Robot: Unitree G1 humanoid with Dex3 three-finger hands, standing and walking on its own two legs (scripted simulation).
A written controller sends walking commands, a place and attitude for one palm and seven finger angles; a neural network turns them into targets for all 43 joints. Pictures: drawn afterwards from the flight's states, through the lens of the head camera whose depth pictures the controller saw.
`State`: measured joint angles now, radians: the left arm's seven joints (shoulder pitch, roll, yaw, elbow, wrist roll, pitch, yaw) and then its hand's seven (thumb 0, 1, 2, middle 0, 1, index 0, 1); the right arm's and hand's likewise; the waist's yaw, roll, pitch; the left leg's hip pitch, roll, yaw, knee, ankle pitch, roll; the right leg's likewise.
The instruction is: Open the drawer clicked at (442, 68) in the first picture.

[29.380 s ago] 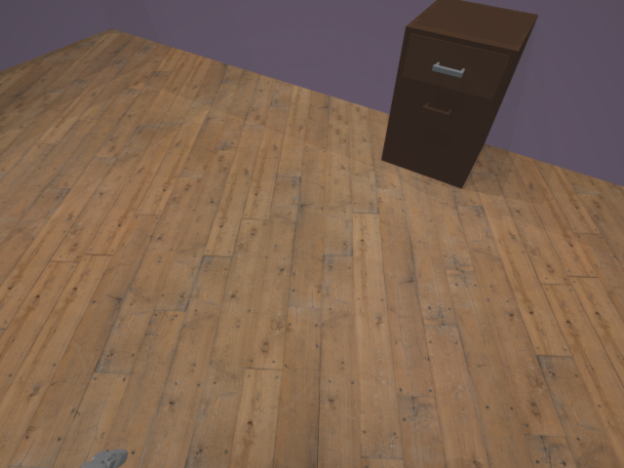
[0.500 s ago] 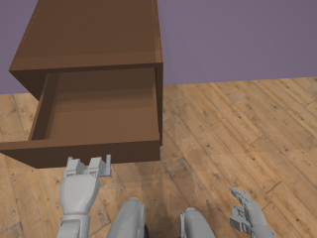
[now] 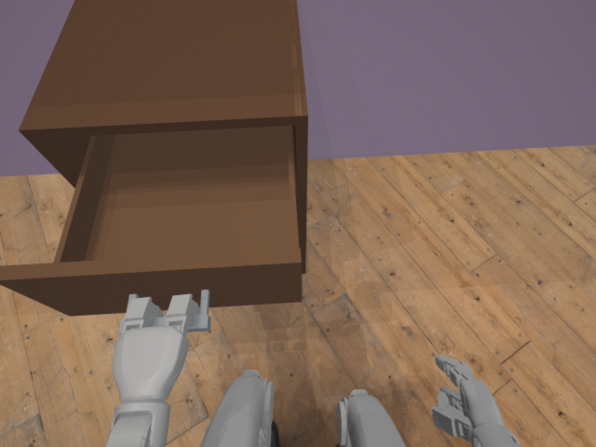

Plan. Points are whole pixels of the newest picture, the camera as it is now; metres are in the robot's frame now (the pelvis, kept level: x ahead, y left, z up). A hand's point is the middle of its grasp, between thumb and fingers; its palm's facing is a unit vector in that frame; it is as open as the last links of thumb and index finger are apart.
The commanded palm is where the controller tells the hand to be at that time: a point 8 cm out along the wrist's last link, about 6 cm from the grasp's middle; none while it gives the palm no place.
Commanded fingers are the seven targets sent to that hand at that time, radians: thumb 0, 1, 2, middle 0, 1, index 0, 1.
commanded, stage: open the thumb to release the handle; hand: left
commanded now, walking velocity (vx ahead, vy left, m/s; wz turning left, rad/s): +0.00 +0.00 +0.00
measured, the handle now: (167, 312) +0.30 +0.22 -0.06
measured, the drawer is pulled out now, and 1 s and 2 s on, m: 0.23 0.23 0.23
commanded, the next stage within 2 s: lift the hand off the handle in 0.46 s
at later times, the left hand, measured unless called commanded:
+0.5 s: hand (164, 356) +0.24 +0.21 -0.08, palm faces -0.05 -0.08 -1.00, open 12.7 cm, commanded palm +0.22 +0.20 -0.04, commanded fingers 0.00 -0.50 0.30 -0.30 -1.20 -0.30 -1.20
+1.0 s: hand (165, 349) +0.25 +0.21 -0.08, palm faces -0.05 -0.10 -0.99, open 13.7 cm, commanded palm +0.24 +0.20 -0.02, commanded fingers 0.00 -0.50 0.30 -0.30 -1.20 -0.30 -1.20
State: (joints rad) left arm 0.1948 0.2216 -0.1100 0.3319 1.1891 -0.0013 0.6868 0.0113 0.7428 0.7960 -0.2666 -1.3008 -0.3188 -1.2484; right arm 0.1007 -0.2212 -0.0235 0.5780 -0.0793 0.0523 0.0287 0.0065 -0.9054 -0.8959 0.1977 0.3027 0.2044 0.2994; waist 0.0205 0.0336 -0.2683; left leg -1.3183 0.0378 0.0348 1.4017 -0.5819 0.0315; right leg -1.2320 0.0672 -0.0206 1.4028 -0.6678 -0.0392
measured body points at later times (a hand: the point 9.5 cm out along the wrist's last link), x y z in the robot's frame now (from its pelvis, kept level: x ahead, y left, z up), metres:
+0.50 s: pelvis -0.02 +0.00 +0.00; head +0.09 +0.00 +0.43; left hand +0.24 +0.21 -0.03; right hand +0.17 -0.23 -0.13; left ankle +0.03 +0.10 -0.59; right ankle -0.01 -0.10 -0.59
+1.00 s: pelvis -0.02 +0.01 +0.00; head +0.09 +0.02 +0.44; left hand +0.25 +0.22 -0.03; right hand +0.16 -0.22 -0.12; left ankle +0.03 +0.10 -0.59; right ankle -0.01 -0.10 -0.59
